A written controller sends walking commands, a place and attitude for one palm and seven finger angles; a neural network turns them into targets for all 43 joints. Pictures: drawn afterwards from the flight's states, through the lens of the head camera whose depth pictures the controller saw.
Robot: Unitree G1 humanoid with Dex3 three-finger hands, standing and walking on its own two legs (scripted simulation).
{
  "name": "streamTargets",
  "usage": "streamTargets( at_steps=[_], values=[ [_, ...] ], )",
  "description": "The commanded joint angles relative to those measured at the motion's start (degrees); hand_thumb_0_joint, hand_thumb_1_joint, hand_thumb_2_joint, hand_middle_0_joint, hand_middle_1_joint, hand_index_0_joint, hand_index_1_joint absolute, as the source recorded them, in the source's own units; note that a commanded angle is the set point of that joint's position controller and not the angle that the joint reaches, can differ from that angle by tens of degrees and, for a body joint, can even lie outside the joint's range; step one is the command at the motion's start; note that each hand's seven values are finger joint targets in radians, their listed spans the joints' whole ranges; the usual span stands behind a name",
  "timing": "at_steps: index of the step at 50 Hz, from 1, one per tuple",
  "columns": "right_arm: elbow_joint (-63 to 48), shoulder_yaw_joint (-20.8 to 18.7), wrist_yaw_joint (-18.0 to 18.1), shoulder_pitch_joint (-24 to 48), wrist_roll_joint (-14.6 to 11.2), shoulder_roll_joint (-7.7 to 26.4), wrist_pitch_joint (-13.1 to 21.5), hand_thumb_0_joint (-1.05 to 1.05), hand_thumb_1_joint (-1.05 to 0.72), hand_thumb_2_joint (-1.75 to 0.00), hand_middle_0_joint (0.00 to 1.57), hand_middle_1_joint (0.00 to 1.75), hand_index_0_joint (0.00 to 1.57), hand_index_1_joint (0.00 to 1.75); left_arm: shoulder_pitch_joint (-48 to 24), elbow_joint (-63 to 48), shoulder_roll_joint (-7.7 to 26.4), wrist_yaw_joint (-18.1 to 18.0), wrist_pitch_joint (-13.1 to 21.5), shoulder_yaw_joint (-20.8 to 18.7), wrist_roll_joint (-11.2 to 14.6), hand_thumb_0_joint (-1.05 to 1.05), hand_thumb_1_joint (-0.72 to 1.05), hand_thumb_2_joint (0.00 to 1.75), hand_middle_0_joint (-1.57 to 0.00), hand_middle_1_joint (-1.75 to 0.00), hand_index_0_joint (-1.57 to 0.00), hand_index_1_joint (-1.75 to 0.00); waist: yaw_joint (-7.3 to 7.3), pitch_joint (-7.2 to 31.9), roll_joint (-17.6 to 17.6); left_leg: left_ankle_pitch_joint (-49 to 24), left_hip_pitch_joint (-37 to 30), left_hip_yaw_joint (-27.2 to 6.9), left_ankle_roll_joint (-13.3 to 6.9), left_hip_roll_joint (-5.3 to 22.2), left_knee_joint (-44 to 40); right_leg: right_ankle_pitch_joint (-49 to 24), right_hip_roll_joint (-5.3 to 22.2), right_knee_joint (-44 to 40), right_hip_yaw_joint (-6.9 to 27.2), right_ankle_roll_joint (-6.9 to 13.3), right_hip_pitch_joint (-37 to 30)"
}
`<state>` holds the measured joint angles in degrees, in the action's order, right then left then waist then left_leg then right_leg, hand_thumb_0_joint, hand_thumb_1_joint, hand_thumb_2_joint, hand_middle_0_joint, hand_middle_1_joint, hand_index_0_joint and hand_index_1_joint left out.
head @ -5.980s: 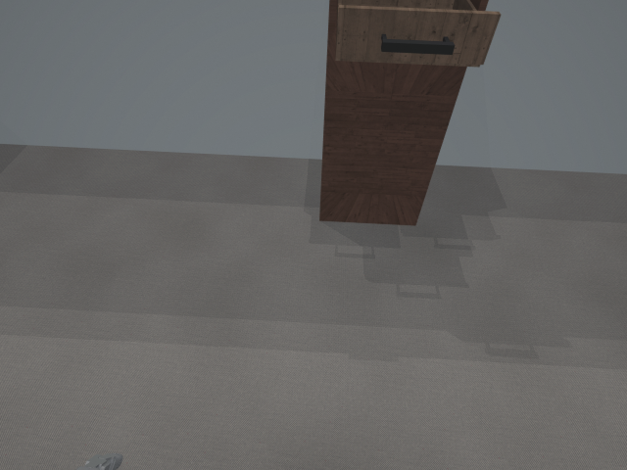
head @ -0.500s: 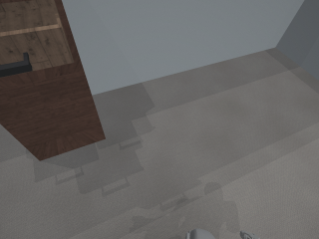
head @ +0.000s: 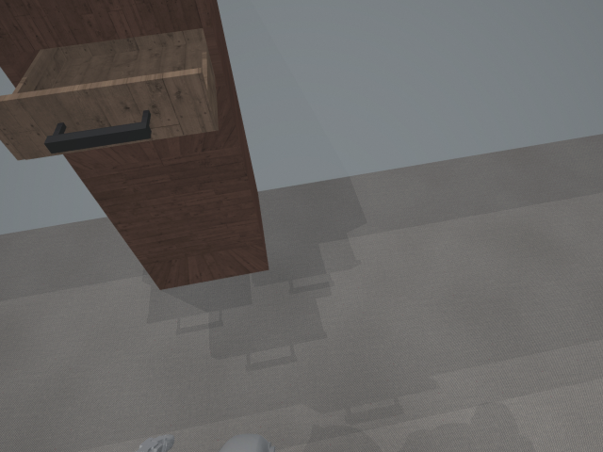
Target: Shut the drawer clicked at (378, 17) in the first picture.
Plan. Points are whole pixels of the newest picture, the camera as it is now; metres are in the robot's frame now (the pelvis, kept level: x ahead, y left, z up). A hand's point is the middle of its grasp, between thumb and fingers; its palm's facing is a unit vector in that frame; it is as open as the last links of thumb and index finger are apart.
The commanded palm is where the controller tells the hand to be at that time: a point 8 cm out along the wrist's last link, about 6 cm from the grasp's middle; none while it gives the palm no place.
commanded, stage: turn to face it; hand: left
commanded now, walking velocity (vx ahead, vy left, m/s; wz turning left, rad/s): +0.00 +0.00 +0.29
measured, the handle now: (101, 129) +0.61 +0.38 +0.10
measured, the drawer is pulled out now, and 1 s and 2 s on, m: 0.18 0.18 0.18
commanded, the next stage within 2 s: take the last steps up to it in 0.14 s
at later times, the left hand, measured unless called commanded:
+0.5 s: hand out of the picture +0.01 +0.25 -0.17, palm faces +0.17 -0.97 -0.20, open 7.4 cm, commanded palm none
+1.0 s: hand out of the picture +0.07 +0.19 -0.16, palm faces +0.25 -0.95 -0.18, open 7.3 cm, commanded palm none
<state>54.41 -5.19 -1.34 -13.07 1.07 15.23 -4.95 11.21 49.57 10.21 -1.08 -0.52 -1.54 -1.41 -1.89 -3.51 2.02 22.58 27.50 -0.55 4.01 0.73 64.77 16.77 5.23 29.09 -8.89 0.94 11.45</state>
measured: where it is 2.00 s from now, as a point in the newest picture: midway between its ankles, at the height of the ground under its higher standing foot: outside the picture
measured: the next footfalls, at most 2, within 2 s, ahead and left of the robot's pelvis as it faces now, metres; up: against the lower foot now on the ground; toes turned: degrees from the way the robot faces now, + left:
left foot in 0.22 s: +0.02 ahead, +0.15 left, +0.00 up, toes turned +9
right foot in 0.68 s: +0.14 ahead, -0.06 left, +0.00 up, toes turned +2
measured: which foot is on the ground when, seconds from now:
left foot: up 0.00-0.20, down 0.22-0.70, up 0.72-1.00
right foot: down 0.00-0.22, up 0.24-0.66, down 0.68-1.00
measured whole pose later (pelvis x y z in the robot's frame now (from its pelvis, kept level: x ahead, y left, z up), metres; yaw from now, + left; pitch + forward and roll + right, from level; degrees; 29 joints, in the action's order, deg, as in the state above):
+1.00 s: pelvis +0.15 +0.04 +0.01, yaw +11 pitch -1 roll +0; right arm 61.1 -3.4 -0.8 -15.6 1.2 10.1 -0.4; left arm 23.7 63.9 6.3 -0.6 3.9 -1.3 -1.5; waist 0.1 -1.0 2.0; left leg 11.0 31.3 3.1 0.9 6.1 51.4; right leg 15.7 0.9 17.7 -9.1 1.7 1.4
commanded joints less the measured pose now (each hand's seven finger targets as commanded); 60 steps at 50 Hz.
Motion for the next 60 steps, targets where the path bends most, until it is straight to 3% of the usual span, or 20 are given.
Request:
streamTargets(
  at_steps=[1, 6, 8, 9, 10, 11, 13, 17, 27, 32, 33, 35, 36, 37, 39, 42, 53, 56, 58, 60],
  values=[
    [-4.89, 0.12, -0.16, 5.95, -0.1, 1.95, 1.65, 0.0, -0.9, -0.9, 0.2, 0.3, 0.2, 0.3, 4.88, -1.05, 12.47, -0.88, 1.04, -3.41, -0.19, 0.0, 0.9, 0.9, -0.2, -0.3, -0.2, -0.3, 3.93, 2.38, -12.63, 2.44, 1.47, 2.31, 0.44, 0.75, -8.37, -25.26, 13.78, -9.32, 8.16, 5.94, -5.51],
    [-4.5, 1.29, 0.32, 6.21, -0.73, 1.15, 2.7, 0.0, -0.9, -0.9, 0.2, 0.3, 0.2, 0.3, 6.11, 1.21, 14.31, -0.9, 0.64, -4.11, -0.46, 0.0, 0.9, 0.9, -0.2, -0.3, -0.2, -0.3, 4.19, 5.46, -14.91, 2.98, -6.44, 5.43, -1.02, -0.29, -23.37, -33.51, 14.51, -4.48, 6.73, 6.18, -7.48],
    [-3.46, 1.38, 0.63, 3.16, -0.55, 1.85, 3.33, 0.0, -0.9, -0.9, 0.2, 0.3, 0.2, 0.3, 5.18, 1.93, 14.11, -0.86, 0.33, -4.25, -0.01, 0.0, 0.9, 0.9, -0.2, -0.3, -0.2, -0.3, 2.25, 6.17, -13.92, -5.66, -14.11, 6.41, -1.72, -0.34, -35.02, -30.32, 13.08, -0.23, 4.22, 3.13, -4.44],
    [-2.85, 1.04, 0.61, 0.67, -0.39, 3.99, 3.9, 0.0, -0.9, -0.9, 0.2, 0.3, 0.2, 0.3, 5.18, 1.96, 13.05, -0.68, 0.07, -3.99, 0.57, 0.0, 0.9, 0.9, -0.2, -0.3, -0.2, -0.3, 0.71, 7.83, -8.44, -14.28, -21.55, 4.76, -2.75, 1.72, -42.68, -25.41, 11.39, 5.6, 2.01, 0.46, -0.42],
    [-2.92, -0.18, 0.83, -0.84, 0.17, 9.59, 4.46, 0.0, -0.9, -0.9, 0.2, 0.3, 0.2, 0.3, 6.89, 0.84, 9.77, -0.34, -0.3, -3.58, 1.01, 0.0, 0.9, 0.9, -0.2, -0.3, -0.2, -0.3, 0.11, 10.17, 7.4, -31.2, -30.98, -10.81, -7.97, 14.55, -43.68, -4.8, 4.95, 15.95, -1.17, -3.69, 12.42],
    [-2.56, -0.64, 1.01, -3.52, -0.22, 13.02, 3.91, 0.0, -0.9, -0.9, 0.2, 0.3, 0.2, 0.3, 4.41, -0.71, 7.33, -0.37, -0.59, -2.1, 0.64, 0.0, 0.9, 0.9, -0.2, -0.3, -0.2, -0.3, -1.03, 9.04, 14.15, -47.21, -29.21, -16.73, -13.94, 23.02, -44.39, 20.42, 1.81, 24.5, 1.45, -4.97, 17.2],
    [-1.63, 0.08, 2.45, -1.32, 0.29, 10.28, 4.17, 0.0, -0.9, -0.9, 0.2, 0.3, 0.2, 0.3, 1.07, 1.01, 7.65, -0.65, -1.42, -2.41, 0.65, 0.0, 0.9, 0.9, -0.2, -0.3, -0.2, -0.3, -0.9, 5.81, 11.93, -36.64, -22.87, -14.64, -15.46, 19.46, -45.85, 17.18, 1.76, 31.93, 7.5, -4.6, 17.63],
    [-1.46, 1.51, 2.54, 0.65, 0.03, 6.0, 5.62, 0.0, -0.9, -0.9, 0.2, 0.3, 0.2, 0.3, 3.93, 4.91, 7.18, 1.09, -0.45, -2.12, 0.04, 0.0, 0.9, 0.9, -0.2, -0.3, -0.2, -0.3, 0.95, 2.73, 6.0, -22.38, -22.48, -8.63, -13.25, 13.52, -49.56, 6.71, 1.19, 33.91, 6.15, -4.42, 18.44],
    [3.0, 1.02, 2.64, -6.96, 0.38, 4.34, 7.02, 0.0, -0.9, -0.9, 0.2, 0.3, 0.2, 0.3, -1.29, 3.91, 4.39, 1.98, 0.9, -1.24, -0.18, 0.0, 0.9, 0.9, -0.2, -0.3, -0.2, -0.3, -0.59, -2.45, 5.4, -3.88, -20.97, -12.74, -15.34, 13.82, -54.53, 5.55, 0.57, 15.5, 4.93, -3.58, 16.45],
    [4.74, 1.58, 2.63, -5.99, 0.33, 3.41, 7.04, 0.0, -0.9, -0.9, 0.2, 0.3, 0.2, 0.3, 5.8, 6.53, 3.59, 1.97, 2.06, -1.85, -0.13, 0.0, 0.9, 0.9, -0.2, -0.3, -0.2, -0.3, 3.74, -1.31, 2.37, -2.62, -12.53, -9.26, -12.12, 10.39, -46.53, -1.63, -2.74, -0.55, 2.36, -2.68, -1.21],
    [5.07, 1.84, 2.58, -6.3, 0.01, 1.8, 7.27, 0.0, -0.9, -0.9, 0.2, 0.3, 0.2, 0.3, 9.48, 8.17, 5.16, 1.62, 2.57, -2.22, -0.25, 0.0, 0.9, 0.9, -0.2, -0.3, -0.2, -0.3, 5.18, -0.42, -1.22, -0.92, -7.15, -7.06, -10.15, 7.25, -40.13, -1.79, -0.88, -4.64, 5.28, -1.78, -9.49],
    [1.96, 2.47, 1.88, -4.45, -0.25, -1.16, 7.65, 0.0, -0.9, -0.9, 0.2, 0.3, 0.2, 0.3, 20.31, 10.61, 13.67, 0.73, 3.31, -4.0, -0.17, 0.0, 0.9, 0.9, -0.2, -0.3, -0.2, -0.3, 9.3, 2.53, -20.21, 11.91, 10.38, 3.6, -6.05, -1.68, -12.16, 14.11, 20.38, -18.94, 36.33, 7.99, -19.98],
    [1.72, 1.66, 1.58, -2.76, 0.18, 1.57, 6.95, 0.0, -0.9, -0.9, 0.2, 0.3, 0.2, 0.3, 20.17, 10.99, 12.84, 0.31, 3.39, -3.9, 0.5, 0.0, 0.9, 0.9, -0.2, -0.3, -0.2, -0.3, 9.14, 0.18, -20.17, 9.42, 11.17, -0.68, -6.48, 1.1, -3.89, 22.15, 21.31, -22.95, 38.26, 9.03, -13.7],
    [1.92, 1.23, 1.29, -0.87, 0.21, 0.93, 6.88, 0.0, -0.9, -0.9, 0.2, 0.3, 0.2, 0.3, 16.16, 10.19, 10.29, 0.16, 3.29, -3.46, 0.37, 0.0, 0.9, 0.9, -0.2, -0.3, -0.2, -0.3, 7.56, -4.27, -14.16, 4.12, 12.91, -1.19, -6.38, 2.88, 0.58, 25.91, 20.37, -24.3, 36.0, 9.41, -8.14],
    [3.65, 1.21, 0.74, -2.82, 0.49, -1.39, 6.44, 0.0, -0.9, -0.9, 0.2, 0.3, 0.2, 0.3, 10.93, 9.0, 5.41, -0.13, 3.97, -2.32, 0.18, 0.0, 0.9, 0.9, -0.2, -0.3, -0.2, -0.3, 3.88, -5.98, -5.28, -4.56, 9.97, -0.77, -5.21, 5.4, 0.31, 12.89, 15.72, -22.61, 23.36, 7.09, -2.31],
    [5.64, 1.47, 0.51, -7.16, 0.6, -3.83, 5.63, 0.0, -0.9, -0.9, 0.2, 0.3, 0.2, 0.3, 11.03, 9.67, 3.37, -0.19, 4.85, -1.38, 0.27, 0.0, 0.9, 0.9, -0.2, -0.3, -0.2, -0.3, 1.48, -4.06, -7.8, -9.7, 6.68, 1.56, -3.61, 5.63, -2.71, -3.97, 11.0, -21.53, 11.86, 5.68, -1.76],
    [1.68, 2.27, -0.28, 4.1, -0.06, -4.77, 6.92, 0.0, -0.9, -0.9, 0.2, 0.3, 0.2, 0.3, 16.25, 14.3, 5.05, -0.63, 4.8, -1.63, -0.19, 0.0, 0.9, 0.9, -0.2, -0.3, -0.2, -0.3, 3.31, -3.74, -10.41, -9.98, -1.66, 6.19, -5.18, 3.51, -25.86, -25.55, 10.78, -14.14, 7.12, 6.58, -5.59],
    [5.56, 1.66, 0.81, -8.37, 0.5, -1.1, 7.81, 0.0, -0.9, -0.9, 0.2, 0.3, 0.2, 0.3, 15.31, 14.49, 4.82, -0.54, 4.1, -1.79, 0.22, 0.0, 0.9, 0.9, -0.2, -0.3, -0.2, -0.3, -2.18, 2.81, -4.55, -16.22, -21.02, 6.99, -6.25, 0.95, -36.49, -26.42, 6.14, 4.19, 3.4, 3.99, -2.06],
    [6.9, 0.11, 2.2, -17.36, 0.53, 8.2, 7.95, 0.0, -0.9, -0.9, 0.2, 0.3, 0.2, 0.3, 19.9, 12.89, -0.02, -0.17, 3.94, -0.92, 1.05, 0.0, 0.9, 0.9, -0.2, -0.3, -0.2, -0.3, -2.81, 12.81, 16.02, -34.03, -37.79, -20.04, -15.68, 23.21, -43.68, 18.71, -4.79, 32.45, 0.56, 0.17, 15.93],
    [5.43, 1.12, 3.47, -9.18, -0.08, 5.19, 7.38, 0.0, -0.9, -0.9, 0.2, 0.3, 0.2, 0.3, 14.9, 12.74, -0.35, -1.03, 3.06, -0.52, 1.09, 0.0, 0.9, 0.9, -0.2, -0.3, -0.2, -0.3, -1.31, 9.64, 8.79, -39.42, -27.07, -15.93, -17.39, 23.81, -45.66, 15.73, -1.15, 39.05, 8.28, 0.08, 16.92]
  ],
)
